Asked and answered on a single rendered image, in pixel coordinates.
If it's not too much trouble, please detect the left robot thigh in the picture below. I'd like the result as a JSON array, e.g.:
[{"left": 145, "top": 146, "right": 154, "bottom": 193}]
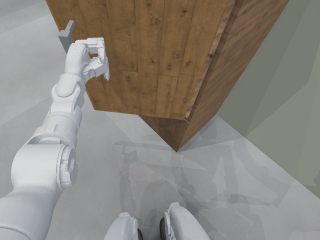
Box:
[{"left": 103, "top": 216, "right": 138, "bottom": 240}]

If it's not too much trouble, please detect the cupboard door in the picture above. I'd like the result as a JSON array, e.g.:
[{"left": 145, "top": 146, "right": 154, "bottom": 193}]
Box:
[{"left": 45, "top": 0, "right": 229, "bottom": 120}]

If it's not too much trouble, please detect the robot left hand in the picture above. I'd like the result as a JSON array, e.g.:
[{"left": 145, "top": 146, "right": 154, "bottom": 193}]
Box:
[{"left": 64, "top": 37, "right": 110, "bottom": 85}]

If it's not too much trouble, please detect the handle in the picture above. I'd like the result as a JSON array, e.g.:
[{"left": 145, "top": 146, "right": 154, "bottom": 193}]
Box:
[{"left": 58, "top": 20, "right": 75, "bottom": 54}]

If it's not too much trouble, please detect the right robot thigh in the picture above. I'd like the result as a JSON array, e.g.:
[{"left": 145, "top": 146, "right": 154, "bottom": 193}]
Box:
[{"left": 164, "top": 206, "right": 210, "bottom": 240}]

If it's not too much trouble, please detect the left robot upper arm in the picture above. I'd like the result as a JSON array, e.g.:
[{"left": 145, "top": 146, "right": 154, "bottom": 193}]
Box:
[{"left": 0, "top": 144, "right": 78, "bottom": 240}]

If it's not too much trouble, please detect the robot thigh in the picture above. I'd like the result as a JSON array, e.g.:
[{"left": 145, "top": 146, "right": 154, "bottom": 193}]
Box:
[
  {"left": 103, "top": 216, "right": 138, "bottom": 240},
  {"left": 164, "top": 206, "right": 210, "bottom": 240}
]

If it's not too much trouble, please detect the robot left forearm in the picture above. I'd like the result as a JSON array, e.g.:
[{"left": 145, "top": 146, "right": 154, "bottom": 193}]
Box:
[{"left": 10, "top": 73, "right": 86, "bottom": 187}]

